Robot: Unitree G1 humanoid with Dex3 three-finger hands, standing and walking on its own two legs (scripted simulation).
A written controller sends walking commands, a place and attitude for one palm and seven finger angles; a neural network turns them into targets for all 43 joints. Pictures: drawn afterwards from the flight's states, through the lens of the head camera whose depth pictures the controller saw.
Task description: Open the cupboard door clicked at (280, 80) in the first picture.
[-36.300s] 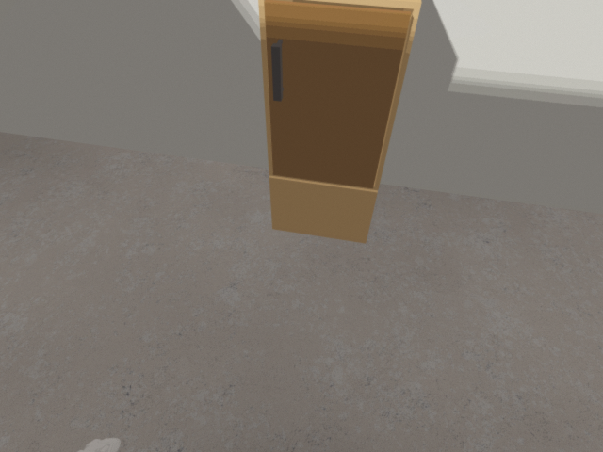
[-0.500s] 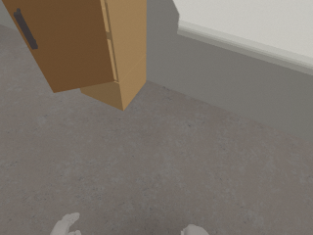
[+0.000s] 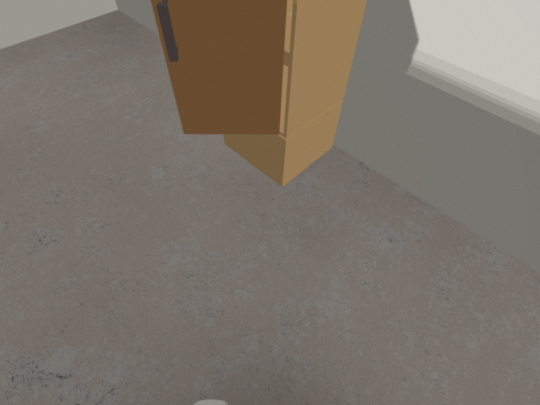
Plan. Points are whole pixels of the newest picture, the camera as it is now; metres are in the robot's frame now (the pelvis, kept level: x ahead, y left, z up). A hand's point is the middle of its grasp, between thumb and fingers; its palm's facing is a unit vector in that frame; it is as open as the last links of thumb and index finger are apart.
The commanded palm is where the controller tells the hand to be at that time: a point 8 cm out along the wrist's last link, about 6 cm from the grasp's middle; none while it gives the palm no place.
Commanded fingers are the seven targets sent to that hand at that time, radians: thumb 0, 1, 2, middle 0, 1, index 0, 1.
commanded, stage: take the last steps up to it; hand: left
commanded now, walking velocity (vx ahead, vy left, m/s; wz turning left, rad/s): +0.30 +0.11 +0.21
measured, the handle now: (169, 30) +1.04 +0.39 +0.00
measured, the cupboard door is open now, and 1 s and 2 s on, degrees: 45 45 45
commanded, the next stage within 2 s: come to a stop and stand still in 1.44 s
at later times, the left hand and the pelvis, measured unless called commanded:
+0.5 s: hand (169, 384) +0.16 +0.19 -0.16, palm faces +0.07 -0.98 -0.21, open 7.4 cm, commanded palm none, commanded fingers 0.00 0.90 0.90 -0.20 -0.30 -0.20 -0.30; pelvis +0.09 +0.00 -0.01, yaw +4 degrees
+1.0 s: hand (156, 382) +0.16 +0.22 -0.19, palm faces +0.19 -0.97 -0.12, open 7.4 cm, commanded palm none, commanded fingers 0.00 0.90 0.90 -0.20 -0.30 -0.20 -0.30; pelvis +0.25 +0.07 -0.01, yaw +5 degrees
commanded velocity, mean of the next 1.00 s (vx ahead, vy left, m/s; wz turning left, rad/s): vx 0.30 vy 0.06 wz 0.04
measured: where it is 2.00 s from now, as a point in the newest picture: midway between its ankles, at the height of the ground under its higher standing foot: (259, 316)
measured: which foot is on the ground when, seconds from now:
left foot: up 0.00-0.02, down 0.04-0.46, up 0.48-0.90, down 0.92-1.00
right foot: down 0.00-0.04, up 0.06-0.44, down 0.46-0.92, up 0.94-1.00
